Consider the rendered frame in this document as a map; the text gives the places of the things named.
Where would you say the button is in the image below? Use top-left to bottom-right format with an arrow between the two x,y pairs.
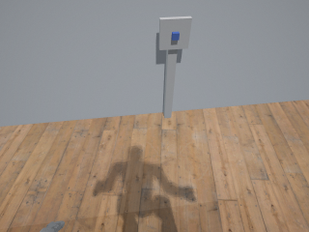
171,31 -> 180,41

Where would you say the robot left hand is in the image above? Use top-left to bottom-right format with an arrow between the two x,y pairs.
40,220 -> 65,232

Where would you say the panel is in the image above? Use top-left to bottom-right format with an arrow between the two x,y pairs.
158,16 -> 192,119

